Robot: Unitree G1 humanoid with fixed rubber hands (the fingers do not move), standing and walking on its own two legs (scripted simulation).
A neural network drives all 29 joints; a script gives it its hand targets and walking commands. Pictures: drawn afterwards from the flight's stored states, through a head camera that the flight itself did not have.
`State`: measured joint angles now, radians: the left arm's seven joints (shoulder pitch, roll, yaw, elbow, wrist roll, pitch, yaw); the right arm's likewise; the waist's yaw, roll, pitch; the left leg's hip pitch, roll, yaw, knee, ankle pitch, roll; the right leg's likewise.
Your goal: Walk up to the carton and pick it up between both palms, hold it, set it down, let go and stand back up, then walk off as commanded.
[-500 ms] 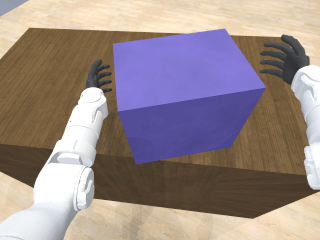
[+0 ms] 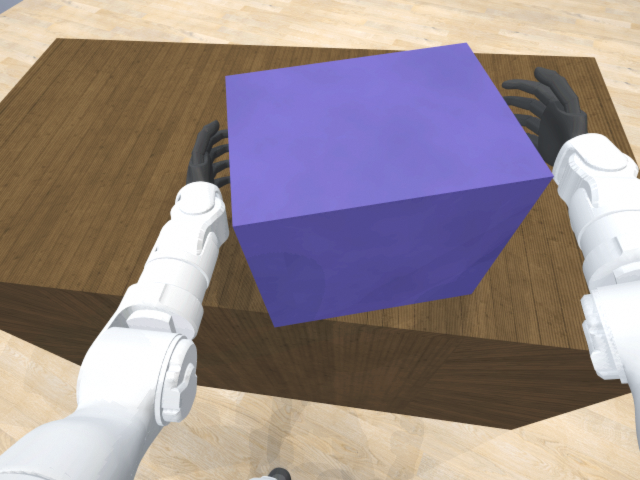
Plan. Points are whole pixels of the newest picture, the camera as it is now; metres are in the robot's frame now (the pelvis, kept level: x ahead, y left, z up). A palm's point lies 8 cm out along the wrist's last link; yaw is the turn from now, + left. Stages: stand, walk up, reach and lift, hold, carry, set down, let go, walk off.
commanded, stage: reach and lift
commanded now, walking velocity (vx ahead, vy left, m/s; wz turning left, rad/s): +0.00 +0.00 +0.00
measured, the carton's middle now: (362, 197) +0.45 +0.01 +0.06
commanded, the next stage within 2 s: none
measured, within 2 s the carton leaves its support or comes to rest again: neither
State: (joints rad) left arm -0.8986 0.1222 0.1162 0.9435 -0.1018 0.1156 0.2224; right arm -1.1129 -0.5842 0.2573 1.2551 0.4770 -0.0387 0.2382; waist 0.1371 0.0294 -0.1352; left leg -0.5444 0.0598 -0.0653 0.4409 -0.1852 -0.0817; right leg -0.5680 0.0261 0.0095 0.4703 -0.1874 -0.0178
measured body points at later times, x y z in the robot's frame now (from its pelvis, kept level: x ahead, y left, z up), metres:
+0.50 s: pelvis -0.01 +0.00 +0.00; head +0.07 -0.02 +0.44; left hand +0.43 +0.20 +0.10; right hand +0.50 -0.19 +0.14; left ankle +0.00 +0.17 -0.73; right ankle +0.01 -0.11 -0.73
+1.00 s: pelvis -0.01 +0.00 +0.00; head +0.06 -0.02 +0.44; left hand +0.42 +0.20 +0.09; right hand +0.50 -0.19 +0.14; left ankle +0.00 +0.17 -0.73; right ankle +0.01 -0.11 -0.73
